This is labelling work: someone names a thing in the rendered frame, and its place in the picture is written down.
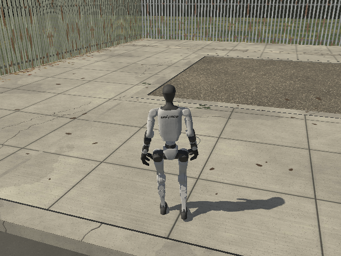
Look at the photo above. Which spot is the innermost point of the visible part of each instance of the left robot forearm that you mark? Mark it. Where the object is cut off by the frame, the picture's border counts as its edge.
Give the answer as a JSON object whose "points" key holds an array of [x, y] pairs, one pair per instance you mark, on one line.
{"points": [[146, 144]]}

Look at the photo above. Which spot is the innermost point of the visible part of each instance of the robot right shin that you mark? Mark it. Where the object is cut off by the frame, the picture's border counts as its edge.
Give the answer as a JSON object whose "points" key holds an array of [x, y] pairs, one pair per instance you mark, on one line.
{"points": [[183, 194]]}

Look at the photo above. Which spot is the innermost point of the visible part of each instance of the robot left upper arm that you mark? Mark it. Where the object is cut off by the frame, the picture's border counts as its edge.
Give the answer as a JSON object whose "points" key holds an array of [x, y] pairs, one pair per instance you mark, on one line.
{"points": [[150, 122]]}

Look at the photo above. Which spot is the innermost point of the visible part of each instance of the right robot hand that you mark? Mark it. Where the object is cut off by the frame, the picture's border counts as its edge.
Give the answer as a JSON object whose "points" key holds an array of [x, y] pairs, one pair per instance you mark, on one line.
{"points": [[191, 152]]}

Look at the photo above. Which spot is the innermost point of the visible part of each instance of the left robot hand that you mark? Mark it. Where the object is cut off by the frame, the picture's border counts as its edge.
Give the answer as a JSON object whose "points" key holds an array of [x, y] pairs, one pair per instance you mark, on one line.
{"points": [[143, 158]]}

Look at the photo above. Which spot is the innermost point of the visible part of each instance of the robot left foot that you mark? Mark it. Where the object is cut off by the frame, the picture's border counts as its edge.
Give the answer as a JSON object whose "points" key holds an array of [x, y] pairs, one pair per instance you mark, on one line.
{"points": [[163, 209]]}

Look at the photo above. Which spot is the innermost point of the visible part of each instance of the robot right upper arm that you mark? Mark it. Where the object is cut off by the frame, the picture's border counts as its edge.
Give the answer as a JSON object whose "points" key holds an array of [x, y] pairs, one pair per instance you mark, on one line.
{"points": [[188, 121]]}

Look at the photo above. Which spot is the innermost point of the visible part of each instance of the right robot forearm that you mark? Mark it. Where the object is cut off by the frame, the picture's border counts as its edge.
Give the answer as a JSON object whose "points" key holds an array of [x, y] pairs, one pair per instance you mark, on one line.
{"points": [[193, 142]]}

